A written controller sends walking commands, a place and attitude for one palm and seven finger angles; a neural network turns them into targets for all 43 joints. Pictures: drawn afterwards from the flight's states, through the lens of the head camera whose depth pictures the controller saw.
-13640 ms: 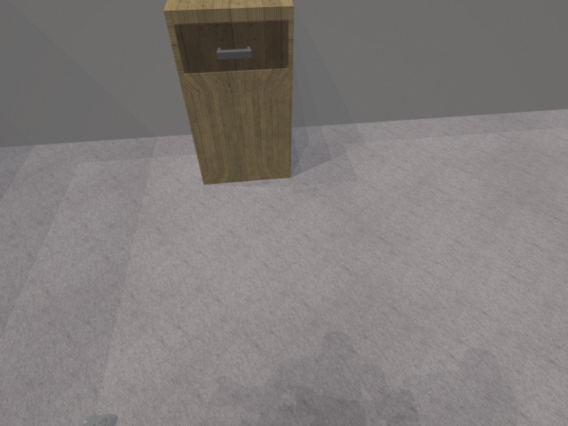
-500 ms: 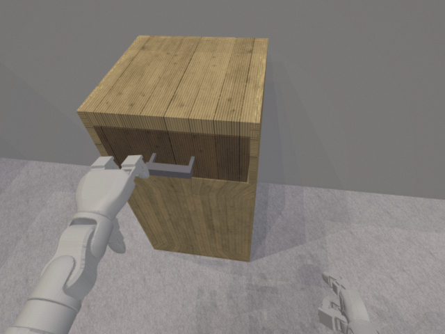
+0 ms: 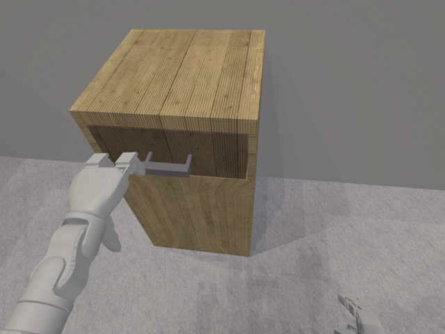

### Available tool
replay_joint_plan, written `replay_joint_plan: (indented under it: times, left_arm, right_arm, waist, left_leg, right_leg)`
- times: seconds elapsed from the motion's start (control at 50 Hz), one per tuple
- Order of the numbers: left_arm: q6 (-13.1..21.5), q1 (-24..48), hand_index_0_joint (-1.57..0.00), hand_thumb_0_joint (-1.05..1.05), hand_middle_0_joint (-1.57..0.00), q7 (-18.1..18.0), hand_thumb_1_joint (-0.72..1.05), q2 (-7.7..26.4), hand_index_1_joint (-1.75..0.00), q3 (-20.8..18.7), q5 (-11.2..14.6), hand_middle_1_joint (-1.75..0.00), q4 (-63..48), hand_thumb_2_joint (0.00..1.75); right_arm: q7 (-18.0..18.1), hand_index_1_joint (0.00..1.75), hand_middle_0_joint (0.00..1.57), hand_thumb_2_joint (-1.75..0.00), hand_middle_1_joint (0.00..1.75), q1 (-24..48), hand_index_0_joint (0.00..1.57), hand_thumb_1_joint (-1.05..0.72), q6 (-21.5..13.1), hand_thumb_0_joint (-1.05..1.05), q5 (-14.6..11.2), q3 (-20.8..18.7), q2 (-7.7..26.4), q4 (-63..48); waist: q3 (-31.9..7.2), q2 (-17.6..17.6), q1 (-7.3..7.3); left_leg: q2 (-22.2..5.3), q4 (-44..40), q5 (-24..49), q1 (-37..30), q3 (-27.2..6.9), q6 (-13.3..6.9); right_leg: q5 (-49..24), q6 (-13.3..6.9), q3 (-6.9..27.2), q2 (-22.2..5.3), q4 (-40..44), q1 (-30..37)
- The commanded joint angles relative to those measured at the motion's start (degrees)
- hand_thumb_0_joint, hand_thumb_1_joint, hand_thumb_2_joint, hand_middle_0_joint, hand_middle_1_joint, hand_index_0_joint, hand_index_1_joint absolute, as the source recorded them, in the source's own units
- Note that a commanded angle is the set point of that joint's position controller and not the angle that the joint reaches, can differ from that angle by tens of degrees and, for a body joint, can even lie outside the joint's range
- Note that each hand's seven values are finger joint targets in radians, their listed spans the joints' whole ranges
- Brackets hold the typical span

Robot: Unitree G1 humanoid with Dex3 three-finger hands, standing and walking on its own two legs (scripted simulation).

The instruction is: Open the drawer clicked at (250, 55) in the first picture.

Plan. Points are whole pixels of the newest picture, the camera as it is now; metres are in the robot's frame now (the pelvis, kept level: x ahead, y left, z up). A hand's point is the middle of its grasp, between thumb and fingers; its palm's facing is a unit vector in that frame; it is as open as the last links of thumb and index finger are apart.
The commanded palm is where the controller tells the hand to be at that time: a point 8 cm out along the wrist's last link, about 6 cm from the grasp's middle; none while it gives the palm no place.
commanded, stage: move the hooked fingers above the handle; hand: left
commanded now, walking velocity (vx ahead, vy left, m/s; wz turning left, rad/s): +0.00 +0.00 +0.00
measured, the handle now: (167, 162) +0.52 +0.23 -0.08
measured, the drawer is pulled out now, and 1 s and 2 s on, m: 0.00 0.00 0.00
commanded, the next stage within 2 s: none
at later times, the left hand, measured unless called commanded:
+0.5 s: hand (136, 190) +0.35 +0.23 +0.04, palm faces -0.05 -0.05 -1.00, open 13.8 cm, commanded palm +0.34 +0.23 +0.10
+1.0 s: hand (146, 176) +0.40 +0.23 +0.01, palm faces -0.06 -0.03 -1.00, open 13.8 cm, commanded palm +0.39 +0.24 +0.07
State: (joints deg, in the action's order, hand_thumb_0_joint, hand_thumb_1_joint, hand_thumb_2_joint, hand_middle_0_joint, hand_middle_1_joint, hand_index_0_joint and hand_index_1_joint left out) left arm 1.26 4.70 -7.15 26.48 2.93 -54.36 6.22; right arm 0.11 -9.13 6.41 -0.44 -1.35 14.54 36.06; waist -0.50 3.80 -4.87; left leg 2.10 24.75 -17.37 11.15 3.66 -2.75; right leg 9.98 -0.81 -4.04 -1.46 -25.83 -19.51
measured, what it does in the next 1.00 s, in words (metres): stands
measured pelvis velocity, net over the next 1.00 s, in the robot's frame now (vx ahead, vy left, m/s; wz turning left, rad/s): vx -0.01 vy -0.01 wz -0.01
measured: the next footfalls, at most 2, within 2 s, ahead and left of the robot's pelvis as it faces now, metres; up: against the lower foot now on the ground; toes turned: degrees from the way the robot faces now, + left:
none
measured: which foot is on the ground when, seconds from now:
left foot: down 0.00-1.00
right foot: down 0.00-1.00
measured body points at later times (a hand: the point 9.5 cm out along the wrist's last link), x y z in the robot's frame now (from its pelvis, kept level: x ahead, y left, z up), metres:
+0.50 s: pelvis +0.00 -0.02 -0.01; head +0.05 -0.04 +0.44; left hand +0.35 +0.23 +0.09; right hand +0.15 -0.26 -0.13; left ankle -0.05 +0.08 -0.74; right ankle +0.03 -0.11 -0.74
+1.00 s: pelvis -0.01 -0.01 -0.02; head +0.06 -0.03 +0.43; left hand +0.40 +0.23 +0.07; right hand +0.08 -0.28 -0.15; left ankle -0.05 +0.08 -0.74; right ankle +0.03 -0.11 -0.74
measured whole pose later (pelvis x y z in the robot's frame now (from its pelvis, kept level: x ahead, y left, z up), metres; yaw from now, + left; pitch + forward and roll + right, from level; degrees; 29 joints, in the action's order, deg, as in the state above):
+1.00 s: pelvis -0.01 -0.01 -0.02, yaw +0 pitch +13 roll +1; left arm 8.9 31.8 -14.4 27.5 0.8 -60.7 45.5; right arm 1.4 -15.2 6.6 -0.3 -3.3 14.6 37.6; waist -4.6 1.7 0.9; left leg 1.2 35.0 -20.6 27.1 4.1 -2.2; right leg 12.2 -1.9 -3.7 -1.1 -34.7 -35.1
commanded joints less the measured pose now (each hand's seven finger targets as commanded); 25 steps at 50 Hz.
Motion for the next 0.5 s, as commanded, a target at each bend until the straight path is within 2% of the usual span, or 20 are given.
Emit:
replay_joint_plan:
  times: [0.0, 0.02, 0.06, 0.08, 0.1, 0.14, 0.18, 0.2, 0.22, 0.28, 0.3, 0.36, 0.38, 0.4, 0.44, 0.46, 0.48]
  left_arm:
    - [0.01, 14.98, -0.30, 0.00, -0.30, -1.73, -0.50, 9.73, -1.20, -5.33, -0.25, -1.20, -10.83, 0.30]
    - [0.01, 16.51, -0.30, 0.00, -0.30, -1.47, -0.50, 8.87, -1.20, -4.32, -0.25, -1.20, -9.65, 0.30]
    - [0.31, 18.66, -0.30, 0.00, -0.30, -1.28, -0.50, 10.40, -1.20, -5.47, -0.79, -1.20, -7.18, 0.30]
    - [0.62, 19.59, -0.30, 0.00, -0.30, -1.29, -0.50, 9.78, -1.20, -4.75, -0.82, -1.20, -6.33, 0.30]
    - [0.88, 20.86, -0.30, 0.00, -0.30, -1.43, -0.50, 10.99, -1.20, -5.63, -1.06, -1.20, -4.99, 0.30]
    - [1.71, 24.98, -0.30, 0.00, -0.30, -1.91, -0.50, 11.92, -1.20, -6.04, -1.71, -1.20, -4.19, 0.30]
    - [2.71, 24.13, -0.30, 0.00, -0.30, -2.48, -0.50, 12.25, -1.20, -6.81, -1.72, -1.20, -3.09, 0.30]
    - [2.94, 24.67, -0.30, 0.00, -0.30, -2.78, -0.50, 13.20, -1.20, -7.69, -1.88, -1.20, -2.04, 0.30]
    - [3.11, 24.40, -0.30, 0.00, -0.30, -2.94, -0.50, 11.95, -1.20, -6.84, -1.83, -1.20, -1.56, 0.30]
    - [3.12, 27.08, -0.30, 0.00, -0.30, -3.26, -0.50, 10.63, -1.20, -5.40, -1.83, -1.20, 2.91, 0.30]
    - [3.20, 28.52, -0.30, 0.00, -0.30, -3.39, -0.50, 10.23, -1.20, -4.68, -2.02, -1.20, 3.48, 0.30]
    - [3.55, 29.88, -0.30, 0.00, -0.30, -3.89, -0.50, 12.91, -1.20, -6.71, -2.44, -1.20, 5.54, 0.30]
    - [3.69, 30.99, -0.30, 0.00, -0.30, -3.93, -0.50, 13.22, -1.20, -6.87, -2.69, -1.20, 7.16, 0.30]
    - [3.90, 32.30, -0.30, 0.00, -0.30, -4.02, -0.50, 12.12, -1.20, -5.76, -2.77, -1.20, 7.76, 0.30]
    - [4.49, 32.76, -0.30, 0.00, -0.30, -4.36, -0.50, 13.13, -1.20, -6.80, -2.56, -1.20, 8.41, 0.30]
    - [4.86, 33.98, -0.30, 0.00, -0.30, -4.64, -0.50, 13.58, -1.20, -6.98, -2.77, -1.20, 9.17, 0.30]
    - [5.15, 33.96, -0.30, 0.00, -0.30, -4.84, -0.50, 13.03, -1.20, -6.65, -2.74, -1.20, 9.93, 0.30]
  right_arm:
    - [0.38, 0.30, 0.20, -0.90, 0.30, 6.43, 0.20, -0.90, -2.29, 0.00, -0.14, -1.54, 6.31, -8.98]
    - [0.50, 0.30, 0.20, -0.90, 0.30, 6.30, 0.20, -0.90, -2.24, 0.00, -0.20, -1.49, 6.31, -8.79]
    - [0.76, 0.30, 0.20, -0.90, 0.30, 5.71, 0.20, -0.90, -2.17, 0.00, -0.23, -1.34, 6.42, -8.42]
    - [0.87, 0.30, 0.20, -0.90, 0.30, 5.56, 0.20, -0.90, -2.19, 0.00, -0.27, -1.38, 6.26, -8.56]
    - [1.07, 0.30, 0.20, -0.90, 0.30, 5.56, 0.20, -0.90, -2.18, 0.00, -0.35, -1.29, 6.33, -8.45]
    - [1.27, 0.30, 0.20, -0.90, 0.30, 5.04, 0.20, -0.90, -2.23, 0.00, -0.33, -1.34, 6.38, -8.28]
    - [1.46, 0.30, 0.20, -0.90, 0.30, 4.27, 0.20, -0.90, -2.45, 0.00, -0.12, -1.69, 6.00, -8.47]
    - [1.49, 0.30, 0.20, -0.90, 0.30, 3.92, 0.20, -0.90, -2.35, 0.00, -0.14, -1.70, 6.07, -8.17]
    - [1.43, 0.30, 0.20, -0.90, 0.30, 4.12, 0.20, -0.90, -2.32, 0.00, -0.16, -1.76, 5.90, -8.39]
    - [1.51, 0.30, 0.20, -0.90, 0.30, 3.01, 0.20, -0.90, -2.21, 0.00, -0.45, -1.87, 6.14, -7.97]
    - [1.51, 0.30, 0.20, -0.90, 0.30, 2.73, 0.20, -0.90, -2.32, 0.00, -0.46, -2.08, 6.29, -7.93]
    - [1.75, 0.30, 0.20, -0.90, 0.30, 1.60, 0.20, -0.90, -2.19, 0.00, -0.43, -2.39, 6.56, -8.11]
    - [1.85, 0.30, 0.20, -0.90, 0.30, 1.23, 0.20, -0.90, -2.06, 0.00, -0.49, -2.35, 6.63, -7.76]
    - [1.88, 0.30, 0.20, -0.90, 0.30, 0.93, 0.20, -0.90, -1.98, 0.00, -0.49, -2.52, 6.64, -7.67]
    - [1.87, 0.30, 0.20, -0.90, 0.30, 0.15, 0.20, -0.90, -1.99, 0.00, -0.48, -2.86, 6.95, -7.75]
    - [1.95, 0.30, 0.20, -0.90, 0.30, -0.45, 0.20, -0.90, -1.93, 0.00, -0.54, -2.96, 6.94, -7.45]
    - [1.91, 0.30, 0.20, -0.90, 0.30, -0.89, 0.20, -0.90, -1.94, 0.00, -0.44, -3.10, 6.93, -7.42]
  waist:
    - [-15.21, -2.46, 0.58]
    - [-14.13, -3.24, 1.05]
    - [-13.73, -4.23, 1.17]
    - [-13.68, -4.19, 1.23]
    - [-13.51, -3.56, 1.24]
    - [-15.06, -2.28, 1.41]
    - [-18.17, -2.05, 0.83]
    - [-18.20, -2.31, 0.94]
    - [-17.85, -1.84, 0.95]
    - [-16.17, -4.13, 2.03]
    - [-16.93, -3.48, 2.26]
    - [-19.90, -3.87, 1.96]
    - [-19.17, -4.14, 2.36]
    - [-19.19, -3.72, 2.72]
    - [-20.81, -3.13, 2.51]
    - [-20.88, -3.40, 2.90]
    - [-21.26, -2.90, 2.82]
  left_leg:
    - [-1.29, -2.81, 22.69, 1.94, -3.95, 2.88]
    - [-1.28, -2.80, 21.45, 2.43, -3.72, 2.74]
    - [-1.07, -2.77, 19.25, 3.41, -3.58, 2.45]
    - [-0.94, -2.59, 18.54, 3.57, -3.34, 2.19]
    - [-0.72, -2.53, 17.47, 4.48, -3.20, 2.15]
    - [-0.58, -2.07, 17.57, 4.46, -3.47, 2.36]
    - [-0.43, -1.09, 19.72, 3.89, -2.98, 1.96]
    - [-0.33, -0.96, 20.11, 4.64, -2.94, 2.08]
    - [-0.35, -0.86, 20.35, 4.84, -2.81, 2.12]
    - [-0.33, -0.40, 17.98, 6.85, -2.62, 1.74]
    - [-0.34, -0.04, 17.52, 6.72, -2.37, 1.64]
    - [-0.02, 0.86, 17.48, 7.88, -2.26, 1.16]
    - [0.04, 1.10, 17.46, 8.82, -2.37, 1.20]
    - [0.00, 1.34, 17.27, 8.82, -2.13, 1.16]
    - [0.05, 1.79, 17.99, 9.14, -2.38, 1.11]
    - [0.00, 2.09, 17.86, 9.36, -2.38, 1.04]
    - [0.00, 2.24, 17.85, 9.54, -2.29, 1.04]
  right_leg:
    - [-11.44, -2.46, 3.42, 1.58, 0.09, 14.22]
    - [-10.97, -2.39, 3.39, 1.57, 0.27, 13.32]
    - [-9.62, -2.36, 3.48, 1.70, 0.24, 12.96]
    - [-9.40, -2.29, 3.47, 1.61, 0.29, 12.65]
    - [-8.85, -2.33, 3.68, 1.55, 0.22, 12.72]
    - [-8.68, -2.47, 3.89, 1.65, -0.35, 12.46]
    - [-11.33, -2.37, 4.16, 1.38, -1.08, 14.05]
    - [-12.10, -2.38, 4.12, 1.39, -1.35, 14.09]
    - [-12.46, -2.39, 4.15, 1.37, -1.43, 13.57]
    - [-10.84, -2.14, 3.83, 1.41, -1.56, 11.45]
    - [-10.57, -2.07, 4.07, 1.30, -1.71, 10.99]
    - [-11.63, -1.98, 4.62, 1.12, -2.52, 12.94]
    - [-11.80, -2.05, 4.44, 1.23, -2.85, 12.24]
    - [-11.78, -2.01, 4.48, 1.16, -2.95, 11.54]
    - [-12.36, -2.07, 4.61, 1.27, -3.47, 12.02]
    - [-12.30, -2.02, 4.52, 1.20, -3.73, 11.48]
    - [-12.36, -2.05, 4.46, 1.18, -3.93, 11.33]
